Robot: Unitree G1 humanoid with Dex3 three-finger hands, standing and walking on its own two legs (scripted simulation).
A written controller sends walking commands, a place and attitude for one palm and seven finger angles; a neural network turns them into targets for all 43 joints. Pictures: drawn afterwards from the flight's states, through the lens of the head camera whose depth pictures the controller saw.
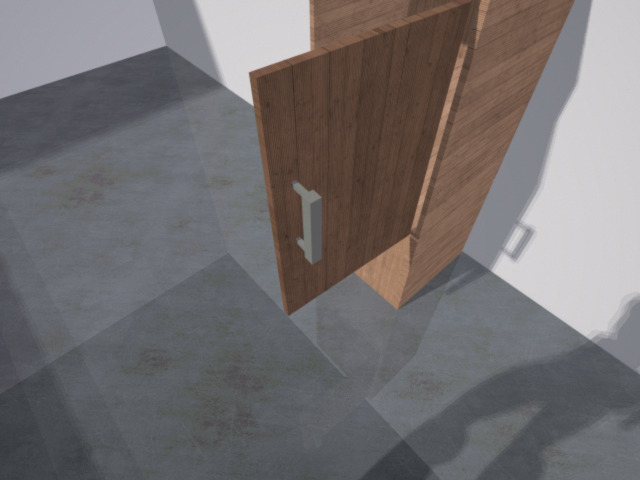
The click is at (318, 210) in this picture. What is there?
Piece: cupboard door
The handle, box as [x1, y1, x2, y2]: [291, 180, 321, 264]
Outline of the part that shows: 295,180 291,182 291,186 302,197 304,239 303,240 300,237 296,238 296,242 305,251 305,257 312,264 321,258 321,197 313,190 307,191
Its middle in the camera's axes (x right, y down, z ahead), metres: -0.03 -0.03 +0.68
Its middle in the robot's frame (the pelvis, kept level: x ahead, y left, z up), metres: +0.52 +0.06 -0.03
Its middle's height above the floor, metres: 0.75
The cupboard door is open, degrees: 86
